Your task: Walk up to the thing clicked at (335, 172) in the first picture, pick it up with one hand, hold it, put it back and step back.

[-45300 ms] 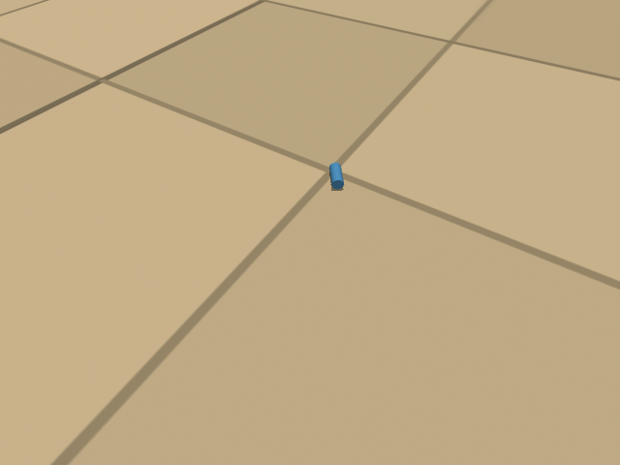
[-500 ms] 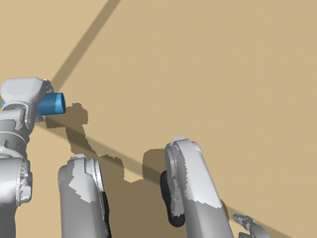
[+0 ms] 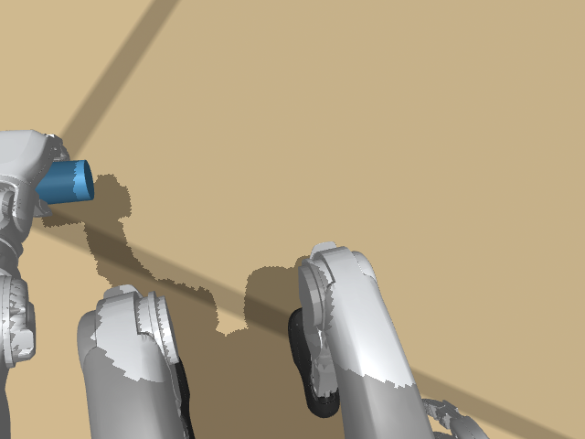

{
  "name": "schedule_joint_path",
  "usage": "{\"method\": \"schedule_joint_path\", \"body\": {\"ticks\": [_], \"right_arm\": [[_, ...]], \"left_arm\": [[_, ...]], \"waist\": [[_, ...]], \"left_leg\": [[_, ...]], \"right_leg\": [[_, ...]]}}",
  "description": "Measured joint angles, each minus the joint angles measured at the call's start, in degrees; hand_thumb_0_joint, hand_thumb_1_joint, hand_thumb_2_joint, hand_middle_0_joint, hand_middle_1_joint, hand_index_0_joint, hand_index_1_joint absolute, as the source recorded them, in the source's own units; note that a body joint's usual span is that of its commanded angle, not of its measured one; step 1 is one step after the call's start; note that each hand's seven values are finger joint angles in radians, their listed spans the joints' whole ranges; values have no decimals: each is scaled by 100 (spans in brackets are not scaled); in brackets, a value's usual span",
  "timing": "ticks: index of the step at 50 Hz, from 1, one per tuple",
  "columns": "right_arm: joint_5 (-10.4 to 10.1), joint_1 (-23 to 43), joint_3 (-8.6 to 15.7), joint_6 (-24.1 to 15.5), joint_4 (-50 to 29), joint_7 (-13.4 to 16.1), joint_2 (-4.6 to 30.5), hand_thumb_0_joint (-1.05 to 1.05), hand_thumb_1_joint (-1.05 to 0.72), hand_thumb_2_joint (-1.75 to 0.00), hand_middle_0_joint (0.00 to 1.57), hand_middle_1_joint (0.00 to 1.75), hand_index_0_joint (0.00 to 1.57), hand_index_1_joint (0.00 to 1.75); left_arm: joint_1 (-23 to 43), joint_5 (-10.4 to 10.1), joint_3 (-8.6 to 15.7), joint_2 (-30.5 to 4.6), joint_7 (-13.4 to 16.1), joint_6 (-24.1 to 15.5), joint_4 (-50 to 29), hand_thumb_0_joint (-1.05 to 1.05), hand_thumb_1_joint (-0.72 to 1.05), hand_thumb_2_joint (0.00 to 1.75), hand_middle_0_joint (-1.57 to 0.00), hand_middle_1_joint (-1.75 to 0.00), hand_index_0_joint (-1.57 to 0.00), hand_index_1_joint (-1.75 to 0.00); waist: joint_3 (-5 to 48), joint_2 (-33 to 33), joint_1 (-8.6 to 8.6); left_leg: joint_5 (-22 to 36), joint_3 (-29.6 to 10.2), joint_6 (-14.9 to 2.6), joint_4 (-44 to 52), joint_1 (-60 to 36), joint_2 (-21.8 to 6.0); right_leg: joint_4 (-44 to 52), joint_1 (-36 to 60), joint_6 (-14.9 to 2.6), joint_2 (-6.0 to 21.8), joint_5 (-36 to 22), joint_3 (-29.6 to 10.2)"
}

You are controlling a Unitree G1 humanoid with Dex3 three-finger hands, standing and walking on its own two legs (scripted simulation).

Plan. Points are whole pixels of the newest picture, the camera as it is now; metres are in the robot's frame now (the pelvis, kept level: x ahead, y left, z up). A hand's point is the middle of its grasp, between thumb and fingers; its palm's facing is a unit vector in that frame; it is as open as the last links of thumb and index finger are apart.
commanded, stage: lower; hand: left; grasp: from above
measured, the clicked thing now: (36, 184) +0.48 +0.28 -0.20
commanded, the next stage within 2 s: rest in 0.38 s
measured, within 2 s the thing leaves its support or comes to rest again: rests again in 1.88 s
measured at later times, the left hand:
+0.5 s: hand (48, 196) +0.47 +0.27 -0.23, palm faces -0.48 -0.04 -0.87, open 8.7 cm
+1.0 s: hand (61, 198) +0.48 +0.27 -0.27, palm faces -0.49 -0.07 -0.87, open 8.6 cm
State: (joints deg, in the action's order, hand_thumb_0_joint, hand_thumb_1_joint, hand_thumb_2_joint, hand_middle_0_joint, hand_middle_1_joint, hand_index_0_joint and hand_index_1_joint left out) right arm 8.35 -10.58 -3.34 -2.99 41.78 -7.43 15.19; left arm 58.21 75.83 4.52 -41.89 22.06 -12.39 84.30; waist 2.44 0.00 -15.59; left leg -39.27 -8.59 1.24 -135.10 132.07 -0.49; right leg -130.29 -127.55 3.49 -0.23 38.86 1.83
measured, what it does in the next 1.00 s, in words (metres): stands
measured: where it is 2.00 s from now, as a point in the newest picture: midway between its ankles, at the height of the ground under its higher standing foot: (249, 402)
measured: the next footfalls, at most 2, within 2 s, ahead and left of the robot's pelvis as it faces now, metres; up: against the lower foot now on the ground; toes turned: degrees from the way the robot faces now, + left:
none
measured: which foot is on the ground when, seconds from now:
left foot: down 0.00-1.00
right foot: down 0.00-1.00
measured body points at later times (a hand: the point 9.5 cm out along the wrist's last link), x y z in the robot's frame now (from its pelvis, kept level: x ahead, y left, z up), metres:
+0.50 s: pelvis +0.00 +0.00 -0.03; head +0.27 +0.08 +0.33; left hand +0.49 +0.27 -0.18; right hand +0.03 -0.28 -0.12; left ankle +0.07 +0.13 -0.31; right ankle +0.10 -0.14 -0.31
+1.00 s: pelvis +0.01 +0.00 -0.04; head +0.29 +0.09 +0.30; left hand +0.50 +0.27 -0.22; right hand +0.03 -0.27 -0.12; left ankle +0.07 +0.13 -0.31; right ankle +0.10 -0.14 -0.31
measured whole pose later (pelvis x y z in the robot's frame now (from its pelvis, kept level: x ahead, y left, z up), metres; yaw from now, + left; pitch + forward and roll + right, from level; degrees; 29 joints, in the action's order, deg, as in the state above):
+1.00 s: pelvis +0.01 +0.00 -0.04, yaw -4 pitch +33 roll -12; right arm 12.7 -7.5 -9.9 -6.8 40.6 -10.6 17.0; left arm 59.3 77.8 7.6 -50.3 29.8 -14.1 92.4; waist -5.0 4.2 -19.6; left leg -42.2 -13.2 1.8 -144.7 136.1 -0.3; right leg -136.9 -130.5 3.9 -1.8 40.1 4.8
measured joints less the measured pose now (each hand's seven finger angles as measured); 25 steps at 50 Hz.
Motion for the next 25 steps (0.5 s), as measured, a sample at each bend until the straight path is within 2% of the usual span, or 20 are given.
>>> {"method": "schedule_joint_path", "body": {"ticks": [13,25], "right_arm": [[53,103,-127,-4,-49,-58,61,0,-91,-90,20,30,20,30],[215,156,-245,-80,-49,-131,92,0,-91,-90,20,30,20,30]], "left_arm": [[74,-37,-33,-165,25,-66,263,0,19,30,-87,-30,-88,-28],[28,198,191,-408,375,-244,394,0,19,28,-88,-30,-89,-28]], "waist": [[-164,87,-54],[-371,204,-184]], "left_leg": [[-50,-86,21,-214,122,25],[-78,-215,58,-581,337,46]], "right_leg": [[-172,-92,20,-11,41,54],[-475,-285,26,-60,34,122]]}}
